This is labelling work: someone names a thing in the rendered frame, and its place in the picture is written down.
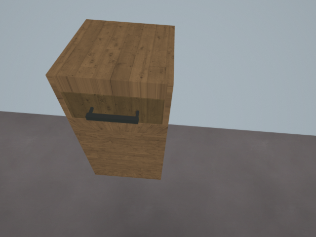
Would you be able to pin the cabinet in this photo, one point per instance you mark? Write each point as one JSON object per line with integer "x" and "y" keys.
{"x": 119, "y": 59}

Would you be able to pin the handle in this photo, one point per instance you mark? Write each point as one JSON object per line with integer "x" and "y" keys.
{"x": 112, "y": 118}

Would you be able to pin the drawer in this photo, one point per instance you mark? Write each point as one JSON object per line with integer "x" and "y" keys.
{"x": 150, "y": 110}

